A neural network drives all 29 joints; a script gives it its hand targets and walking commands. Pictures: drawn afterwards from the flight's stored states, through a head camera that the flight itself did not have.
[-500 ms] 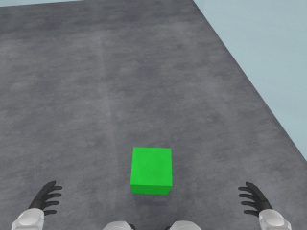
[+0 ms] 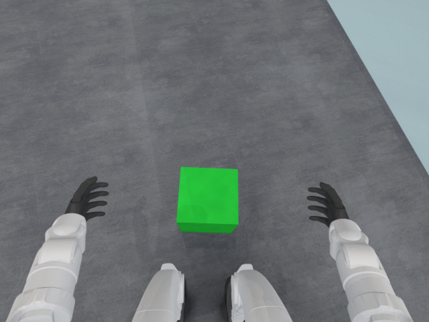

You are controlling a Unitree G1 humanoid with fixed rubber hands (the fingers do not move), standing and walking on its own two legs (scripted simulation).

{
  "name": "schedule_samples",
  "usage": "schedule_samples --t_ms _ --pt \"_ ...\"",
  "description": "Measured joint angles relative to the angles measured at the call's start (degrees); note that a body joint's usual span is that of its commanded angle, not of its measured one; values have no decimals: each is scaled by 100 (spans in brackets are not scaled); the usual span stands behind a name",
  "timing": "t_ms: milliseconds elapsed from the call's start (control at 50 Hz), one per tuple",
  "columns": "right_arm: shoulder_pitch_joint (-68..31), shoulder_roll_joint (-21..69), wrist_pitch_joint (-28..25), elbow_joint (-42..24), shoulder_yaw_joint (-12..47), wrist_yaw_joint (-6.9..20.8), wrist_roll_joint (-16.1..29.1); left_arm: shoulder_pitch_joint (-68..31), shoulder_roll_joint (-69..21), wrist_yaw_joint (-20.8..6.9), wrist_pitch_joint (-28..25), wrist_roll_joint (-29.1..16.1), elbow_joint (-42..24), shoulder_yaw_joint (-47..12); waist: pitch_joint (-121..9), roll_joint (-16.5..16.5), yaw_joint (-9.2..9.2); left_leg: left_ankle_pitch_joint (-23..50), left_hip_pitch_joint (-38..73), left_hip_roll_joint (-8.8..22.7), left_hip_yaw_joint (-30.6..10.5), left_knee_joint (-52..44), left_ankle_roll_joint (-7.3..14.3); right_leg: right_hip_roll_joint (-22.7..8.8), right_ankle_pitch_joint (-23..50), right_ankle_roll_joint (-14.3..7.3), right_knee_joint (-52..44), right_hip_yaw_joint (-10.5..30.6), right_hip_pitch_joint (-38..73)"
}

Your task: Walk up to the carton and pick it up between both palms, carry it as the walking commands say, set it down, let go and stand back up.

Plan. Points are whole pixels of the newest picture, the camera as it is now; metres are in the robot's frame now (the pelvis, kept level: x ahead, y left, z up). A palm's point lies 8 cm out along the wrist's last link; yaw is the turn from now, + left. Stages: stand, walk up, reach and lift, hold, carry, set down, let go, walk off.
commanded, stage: reach and lift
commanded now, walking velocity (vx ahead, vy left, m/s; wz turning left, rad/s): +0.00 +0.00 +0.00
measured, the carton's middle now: (207, 202) +0.44 -0.01 -0.59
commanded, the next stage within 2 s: none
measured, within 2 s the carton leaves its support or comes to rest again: neither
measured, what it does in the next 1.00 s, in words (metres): lowers itself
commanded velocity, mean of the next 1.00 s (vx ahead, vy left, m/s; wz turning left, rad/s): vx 0.00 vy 0.00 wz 0.00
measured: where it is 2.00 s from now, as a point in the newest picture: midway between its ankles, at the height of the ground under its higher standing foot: (205, 315)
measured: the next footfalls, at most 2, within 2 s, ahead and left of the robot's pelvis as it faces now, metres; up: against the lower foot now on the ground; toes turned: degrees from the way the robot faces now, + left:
none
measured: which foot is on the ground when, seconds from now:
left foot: down 0.00-1.00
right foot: down 0.00-1.00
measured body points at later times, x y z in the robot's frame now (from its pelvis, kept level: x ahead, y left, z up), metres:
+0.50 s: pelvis -0.04 +0.01 -0.05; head +0.23 +0.01 +0.31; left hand +0.45 +0.21 -0.15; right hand +0.43 -0.22 -0.15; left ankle +0.05 +0.12 -0.68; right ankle +0.03 -0.11 -0.68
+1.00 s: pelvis -0.03 +0.01 -0.09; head +0.28 +0.00 +0.23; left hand +0.48 +0.19 -0.22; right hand +0.46 -0.20 -0.22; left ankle +0.05 +0.12 -0.68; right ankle +0.03 -0.11 -0.68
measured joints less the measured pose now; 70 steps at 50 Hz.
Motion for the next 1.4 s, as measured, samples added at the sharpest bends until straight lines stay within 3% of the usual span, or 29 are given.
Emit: schedule_samples --t_ms 280,580,680,880,1040,1280,1400 --pt "-2406 -170 55 831 -351 -75 236 -2359 93 61 122 -209 748 241 152 66 -27 353 -1690 -40 -26 421 34 -12 330 44 450 13 -1696" --pt "-4217 -81 -516 1560 -872 -57 58 -4161 -225 364 -430 -42 1452 646 -334 76 9 427 -3463 -72 45 720 82 10 421 115 775 153 -3509" --pt "-4495 -6 -699 1568 -1045 -52 -93 -4396 -354 427 -590 90 1373 782 -518 86 11 449 -3845 -87 7 682 70 24 445 116 725 154 -3883" --pt "-4131 212 -920 1311 -1264 17 -291 -4069 -565 338 -805 333 1161 1093 -904 61 13 428 -4337 -109 -59 711 24 79 430 104 760 194 -4386" --pt "-4381 212 -874 1573 -1268 -58 -274 -4307 -397 303 -785 219 1432 1045 -1047 53 11 48 -5300 -137 -100 1861 -19 108 32 89 1924 170 -5345" --pt "-4731 -60 -633 1361 -722 -374 305 -4690 -129 615 -578 -289 1305 524 -726 46 42 -542 -6786 -169 -136 3917 -43 179 -558 107 3948 121 -6802" --pt "-4969 -197 -609 1566 -517 -443 518 -4935 -13 714 -558 -514 1519 338 -560 51 44 -704 -7259 -195 -123 4626 -36 196 -731 136 4658 125 -7267"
